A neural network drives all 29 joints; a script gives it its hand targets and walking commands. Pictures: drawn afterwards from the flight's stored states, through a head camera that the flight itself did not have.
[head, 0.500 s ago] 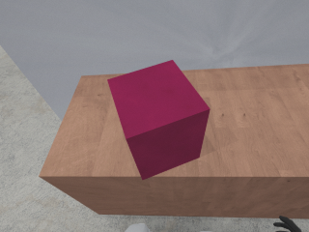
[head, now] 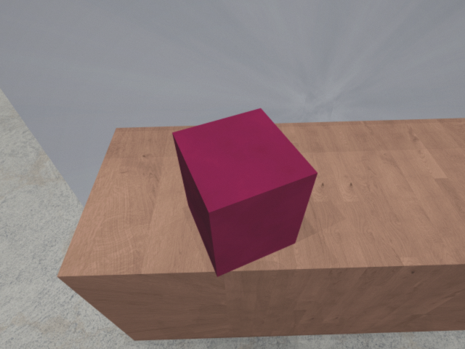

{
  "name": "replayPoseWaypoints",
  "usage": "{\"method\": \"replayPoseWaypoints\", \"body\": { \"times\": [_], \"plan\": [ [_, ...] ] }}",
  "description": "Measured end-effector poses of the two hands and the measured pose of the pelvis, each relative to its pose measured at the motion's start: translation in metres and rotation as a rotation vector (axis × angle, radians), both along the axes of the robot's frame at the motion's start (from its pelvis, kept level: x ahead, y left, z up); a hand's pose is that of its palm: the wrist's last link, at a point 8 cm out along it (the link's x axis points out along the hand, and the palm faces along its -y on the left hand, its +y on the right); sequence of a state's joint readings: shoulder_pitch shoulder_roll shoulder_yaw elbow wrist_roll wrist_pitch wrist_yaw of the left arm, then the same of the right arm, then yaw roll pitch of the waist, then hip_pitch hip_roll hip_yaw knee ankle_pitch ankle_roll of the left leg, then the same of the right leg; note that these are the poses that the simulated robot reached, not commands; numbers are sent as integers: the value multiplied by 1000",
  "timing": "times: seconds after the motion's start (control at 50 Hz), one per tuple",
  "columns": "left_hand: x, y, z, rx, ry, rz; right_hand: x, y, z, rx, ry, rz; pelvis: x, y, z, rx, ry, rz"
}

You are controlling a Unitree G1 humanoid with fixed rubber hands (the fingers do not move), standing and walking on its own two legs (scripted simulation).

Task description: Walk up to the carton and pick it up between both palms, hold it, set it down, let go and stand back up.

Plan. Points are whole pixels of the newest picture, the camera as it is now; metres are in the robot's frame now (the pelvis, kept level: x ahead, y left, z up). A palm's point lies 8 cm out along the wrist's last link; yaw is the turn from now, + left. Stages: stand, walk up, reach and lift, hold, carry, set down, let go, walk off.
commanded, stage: walk up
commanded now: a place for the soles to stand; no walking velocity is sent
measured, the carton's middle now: (239, 192) +0.43 +0.01 -0.01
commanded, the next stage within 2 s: reach and lift in 1.54 s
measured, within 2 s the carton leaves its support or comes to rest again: neither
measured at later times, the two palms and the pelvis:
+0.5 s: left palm out of the picture +0.09 +0.30 -0.11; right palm out of the picture +0.09 -0.30 -0.11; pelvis +0.01 +0.00 +0.01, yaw +0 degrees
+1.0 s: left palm out of the picture +0.14 +0.29 -0.11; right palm out of the picture +0.11 -0.31 -0.11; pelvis +0.04 -0.01 +0.01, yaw -1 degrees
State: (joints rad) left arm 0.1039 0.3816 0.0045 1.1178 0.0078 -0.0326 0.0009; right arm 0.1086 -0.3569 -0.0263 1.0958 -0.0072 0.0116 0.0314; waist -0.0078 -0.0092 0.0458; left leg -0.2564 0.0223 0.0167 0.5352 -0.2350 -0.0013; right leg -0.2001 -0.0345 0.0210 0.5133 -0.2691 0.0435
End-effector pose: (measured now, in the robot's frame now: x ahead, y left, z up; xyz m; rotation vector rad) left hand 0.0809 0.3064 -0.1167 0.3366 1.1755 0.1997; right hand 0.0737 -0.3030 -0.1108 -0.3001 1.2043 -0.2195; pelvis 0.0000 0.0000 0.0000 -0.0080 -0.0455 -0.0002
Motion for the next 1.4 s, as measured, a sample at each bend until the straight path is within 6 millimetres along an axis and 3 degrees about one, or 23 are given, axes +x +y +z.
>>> {"method": "replayPoseWaypoints", "body": {
  "times": [0.18,0.44,0.58,0.78,1.04,1.4],
  "plan": [
    [6,-5,2,-14,14,-4,-1,0,0,-1,15,-13,1,2,4,1,3,-4],
    [9,-7,8,-4,34,6,15,1,1,14,0,6,4,0,7,4,7,0],
    [12,-11,9,-5,46,2,16,-3,0,17,13,1,15,-3,9,6,15,-4],
    [34,-16,9,-4,37,-4,27,-4,1,15,8,-17,32,-6,10,5,15,-10],
    [61,-20,12,-8,-11,-25,39,-6,5,8,-11,-21,40,-8,10,6,15,-14],
    [49,-15,10,-7,16,-14,37,-7,7,-2,-8,-20,39,-7,10,7,6,-18]
  ]
}}
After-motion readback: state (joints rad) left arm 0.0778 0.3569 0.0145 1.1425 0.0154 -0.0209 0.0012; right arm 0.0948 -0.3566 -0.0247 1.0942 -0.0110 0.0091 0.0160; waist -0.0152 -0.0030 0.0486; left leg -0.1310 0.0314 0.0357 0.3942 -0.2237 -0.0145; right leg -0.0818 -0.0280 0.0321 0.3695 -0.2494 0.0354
